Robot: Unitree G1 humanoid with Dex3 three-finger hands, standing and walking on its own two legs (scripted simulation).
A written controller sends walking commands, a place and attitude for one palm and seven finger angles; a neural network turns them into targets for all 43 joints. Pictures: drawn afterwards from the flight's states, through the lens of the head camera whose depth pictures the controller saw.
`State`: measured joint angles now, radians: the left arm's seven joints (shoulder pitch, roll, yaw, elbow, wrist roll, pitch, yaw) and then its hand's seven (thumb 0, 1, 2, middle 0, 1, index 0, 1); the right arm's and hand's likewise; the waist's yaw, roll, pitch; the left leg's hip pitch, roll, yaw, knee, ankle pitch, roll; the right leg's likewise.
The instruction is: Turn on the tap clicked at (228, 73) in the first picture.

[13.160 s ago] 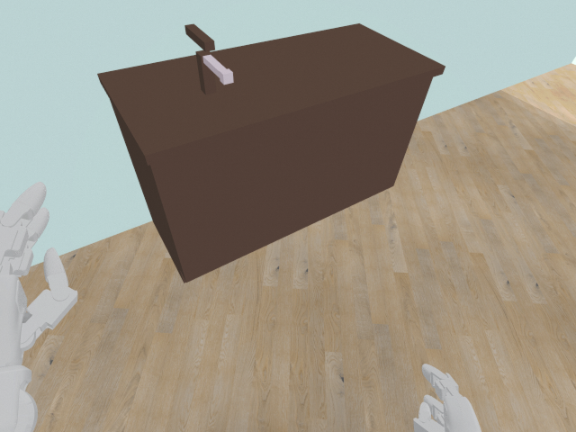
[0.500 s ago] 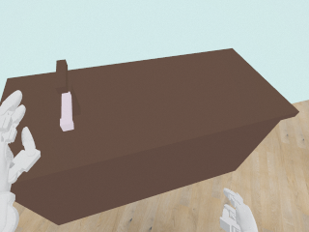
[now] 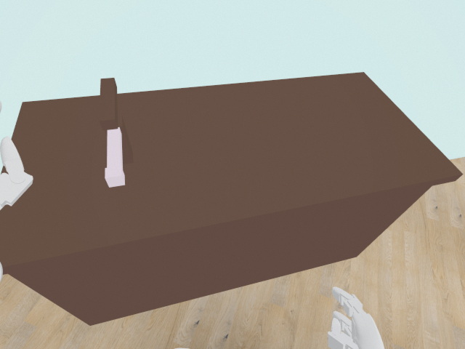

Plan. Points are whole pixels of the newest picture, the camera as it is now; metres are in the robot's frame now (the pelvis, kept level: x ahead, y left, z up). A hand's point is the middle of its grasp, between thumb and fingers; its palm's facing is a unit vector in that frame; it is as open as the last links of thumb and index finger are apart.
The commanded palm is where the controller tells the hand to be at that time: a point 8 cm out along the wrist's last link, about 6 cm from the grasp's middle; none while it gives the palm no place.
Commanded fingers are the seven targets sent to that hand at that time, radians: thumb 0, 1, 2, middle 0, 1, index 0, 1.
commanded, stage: look again from close up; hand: left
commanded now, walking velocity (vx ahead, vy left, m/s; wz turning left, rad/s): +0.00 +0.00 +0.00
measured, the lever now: (115, 176) +0.37 +0.27 +0.05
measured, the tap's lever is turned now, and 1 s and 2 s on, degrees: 0 0 0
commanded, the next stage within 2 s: turn the palm inward beside the body in 0.14 s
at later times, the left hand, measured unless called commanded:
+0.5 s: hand (104, 208) +0.25 +0.22 +0.13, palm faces +0.16 -0.92 -0.37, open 7.4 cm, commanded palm +0.18 +0.28 +0.17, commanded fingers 0.00 0.90 0.90 -0.20 -0.30 -0.20 -0.30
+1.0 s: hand (124, 231) +0.22 +0.19 +0.13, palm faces +0.35 -0.88 -0.32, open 7.4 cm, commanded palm +0.17 +0.25 +0.15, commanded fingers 0.00 0.90 0.90 -0.20 -0.30 -0.20 -0.30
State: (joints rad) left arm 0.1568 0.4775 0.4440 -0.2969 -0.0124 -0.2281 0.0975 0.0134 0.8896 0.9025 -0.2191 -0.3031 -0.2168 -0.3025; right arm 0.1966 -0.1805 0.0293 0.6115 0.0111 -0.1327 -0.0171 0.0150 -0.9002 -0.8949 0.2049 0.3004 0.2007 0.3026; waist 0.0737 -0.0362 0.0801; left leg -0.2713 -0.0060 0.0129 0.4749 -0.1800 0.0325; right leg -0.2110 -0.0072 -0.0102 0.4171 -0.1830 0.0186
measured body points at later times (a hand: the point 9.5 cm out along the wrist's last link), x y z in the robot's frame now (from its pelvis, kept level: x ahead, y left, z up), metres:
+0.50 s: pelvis +0.03 +0.00 +0.00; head +0.03 +0.00 +0.45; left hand +0.24 +0.27 +0.15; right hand +0.22 -0.22 -0.07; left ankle +0.05 +0.09 -0.74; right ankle +0.03 -0.13 -0.74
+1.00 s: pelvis +0.02 -0.06 -0.02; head +0.01 -0.08 +0.43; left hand +0.20 +0.23 +0.15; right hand +0.21 -0.28 -0.10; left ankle +0.05 +0.09 -0.74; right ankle +0.03 -0.13 -0.74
